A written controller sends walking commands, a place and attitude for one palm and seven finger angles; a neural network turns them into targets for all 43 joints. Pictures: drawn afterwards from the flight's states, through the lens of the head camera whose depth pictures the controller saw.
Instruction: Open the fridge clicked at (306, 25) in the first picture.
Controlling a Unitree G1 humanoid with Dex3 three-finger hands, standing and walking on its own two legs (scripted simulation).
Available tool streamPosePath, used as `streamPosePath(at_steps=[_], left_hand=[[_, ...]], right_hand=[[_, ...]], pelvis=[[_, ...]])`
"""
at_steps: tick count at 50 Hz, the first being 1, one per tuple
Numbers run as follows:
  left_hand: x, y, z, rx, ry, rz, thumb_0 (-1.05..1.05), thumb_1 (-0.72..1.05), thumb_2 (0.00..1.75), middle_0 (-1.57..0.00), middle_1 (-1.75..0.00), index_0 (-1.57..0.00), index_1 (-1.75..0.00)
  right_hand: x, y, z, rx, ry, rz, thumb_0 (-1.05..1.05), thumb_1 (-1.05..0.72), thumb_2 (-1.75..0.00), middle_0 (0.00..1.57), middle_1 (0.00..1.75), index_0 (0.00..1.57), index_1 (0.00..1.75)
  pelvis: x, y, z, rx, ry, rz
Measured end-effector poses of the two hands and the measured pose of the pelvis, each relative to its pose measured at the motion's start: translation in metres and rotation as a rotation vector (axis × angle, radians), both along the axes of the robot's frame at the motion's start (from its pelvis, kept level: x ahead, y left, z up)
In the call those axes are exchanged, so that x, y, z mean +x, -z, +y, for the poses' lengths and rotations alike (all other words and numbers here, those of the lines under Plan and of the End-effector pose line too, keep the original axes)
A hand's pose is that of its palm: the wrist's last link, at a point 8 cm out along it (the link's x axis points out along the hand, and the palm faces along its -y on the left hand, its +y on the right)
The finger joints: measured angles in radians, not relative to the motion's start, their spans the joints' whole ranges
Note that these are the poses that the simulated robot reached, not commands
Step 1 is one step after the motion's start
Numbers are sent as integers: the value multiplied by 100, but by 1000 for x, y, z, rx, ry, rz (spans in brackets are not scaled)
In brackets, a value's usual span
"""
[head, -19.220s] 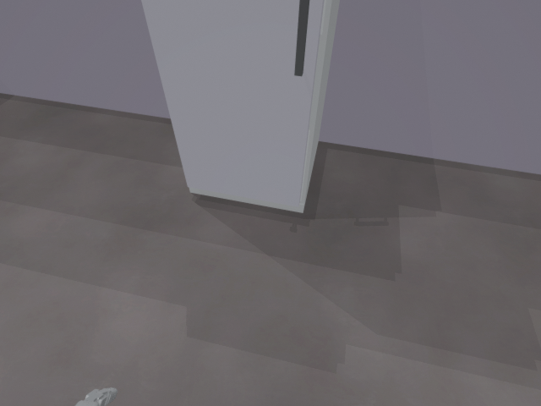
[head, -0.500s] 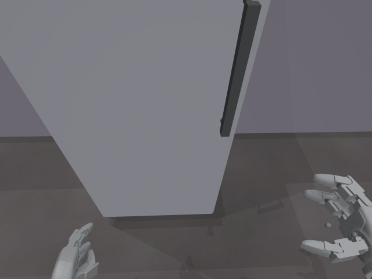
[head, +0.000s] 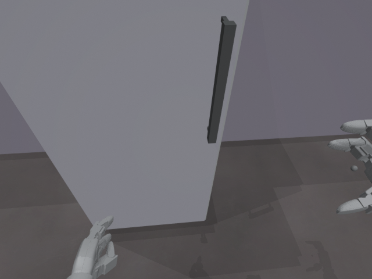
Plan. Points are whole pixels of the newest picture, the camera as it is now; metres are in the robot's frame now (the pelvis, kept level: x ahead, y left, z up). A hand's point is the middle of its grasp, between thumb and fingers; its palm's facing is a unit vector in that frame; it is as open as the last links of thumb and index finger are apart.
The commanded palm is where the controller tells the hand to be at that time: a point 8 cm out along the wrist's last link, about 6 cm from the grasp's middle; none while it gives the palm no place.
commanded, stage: raise the hand to about handle height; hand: right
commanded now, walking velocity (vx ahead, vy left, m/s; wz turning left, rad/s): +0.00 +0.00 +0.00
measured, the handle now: (216, 89) +0.52 -0.07 +0.16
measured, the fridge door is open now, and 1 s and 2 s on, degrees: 0 0 0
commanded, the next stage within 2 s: move the hooked fingers beside the handle in 0.54 s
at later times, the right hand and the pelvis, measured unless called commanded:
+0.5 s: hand (334, 157) +0.30 -0.26 +0.17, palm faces -0.01 +0.99 -0.10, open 14.0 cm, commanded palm +0.26 -0.30 +0.19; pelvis +0.02 +0.02 +0.00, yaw +1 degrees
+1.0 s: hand (307, 142) +0.33 -0.22 +0.17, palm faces -0.09 +0.99 -0.06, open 14.0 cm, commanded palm +0.31 -0.27 +0.18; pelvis +0.02 +0.01 +0.00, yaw +1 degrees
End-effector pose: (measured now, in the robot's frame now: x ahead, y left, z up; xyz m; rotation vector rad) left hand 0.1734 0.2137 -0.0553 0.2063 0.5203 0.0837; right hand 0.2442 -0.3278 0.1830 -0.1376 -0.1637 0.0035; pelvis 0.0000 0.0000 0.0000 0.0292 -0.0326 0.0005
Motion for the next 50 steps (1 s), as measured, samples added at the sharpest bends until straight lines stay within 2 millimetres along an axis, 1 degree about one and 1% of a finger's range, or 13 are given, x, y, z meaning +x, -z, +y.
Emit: streamPosePath(at_steps=[4, 7, 10, 14, 18, 23, 27, 31, 36, 40, 44, 47, 50], left_hand=[[-4, 4, 7, -11, -18, 15, 1, 90, 90, -21, -30, -20, -30], [-7, 7, 15, -17, -32, 29, 1, 90, 90, -21, -30, -20, -30], [-9, 8, 23, -14, -47, 36, 2, 90, 90, -21, -30, -20, -30], [-8, 5, 32, 2, -62, 34, 2, 90, 90, -21, -30, -20, -30], [-3, 1, 38, 12, -66, 20, 2, 90, 90, -21, -30, -20, -30], [6, 1, 41, 5, -67, 9, 2, 90, 90, -21, -30, -20, -30], [12, 3, 41, -4, -65, 8, 1, 90, 90, -21, -30, -20, -30], [17, 2, 40, -10, -64, 2, 2, 90, 90, -21, -30, -20, -30], [19, 2, 39, -14, -62, 0, 1, 90, 90, -21, -30, -20, -30], [18, 4, 41, -8, -66, 16, 1, 90, 90, -21, -30, -20, -30], [15, 7, 41, 4, -74, 33, 1, 90, 90, -21, -30, -20, -30], [12, 8, 40, 9, -82, 43, 1, 90, 90, -21, -30, -20, -30], [7, 9, 37, 4, -94, 51, 1, 90, 90, -21, -30, -20, -30]], right_hand=[[12, -10, -10, 13, 14, 53, -1, 50, -31, 30, 120, 30, 120], [21, -1, -7, 23, -6, 141, -1, 50, -30, 30, 120, 30, 120], [25, 10, 5, 23, -43, 184, -1, 50, -30, 29, 120, 30, 120], [24, 11, 18, 30, -64, 118, -1, 50, -30, 30, 120, 30, 120], [23, 2, 17, 39, -27, 42, -1, 50, -30, 30, 120, 30, 120], [29, 4, 12, 43, 10, 97, -1, 50, -30, 30, 120, 30, 120], [33, 9, 20, 27, -19, 145, -1, 50, -30, 30, 120, 30, 120], [34, 6, 27, 25, -45, 105, -1, 50, -30, 30, 120, 30, 120], [35, 1, 19, 53, -15, 68, -1, 50, -30, 30, 120, 30, 120], [41, 10, 13, 71, 4, 121, -1, 50, -30, 30, 120, 30, 121], [50, 17, 27, 60, -37, 143, -1, 51, -30, 30, 120, 30, 120], [59, 14, 42, 58, -82, 107, -1, 51, -30, 30, 120, 30, 120], [71, 10, 50, 72, -95, 77, -1, 51, -30, 30, 120, 30, 120]], pelvis=[[1, -1, 2, -2, 3, -1], [1, -2, 3, -5, 1, 8], [3, -2, 5, -8, -6, 15], [8, -2, 8, -11, -16, 15], [13, -2, 13, -13, -16, 9], [15, -2, 16, -13, -11, 9], [16, -2, 17, -15, -11, 17], [19, -1, 18, -18, -15, 20], [22, -1, 20, -18, -15, 20], [21, 0, 19, -16, -9, 23], [18, 0, 16, -14, -4, 25], [17, 0, 14, -14, -6, 26], [17, 0, 13, -16, -10, 27]])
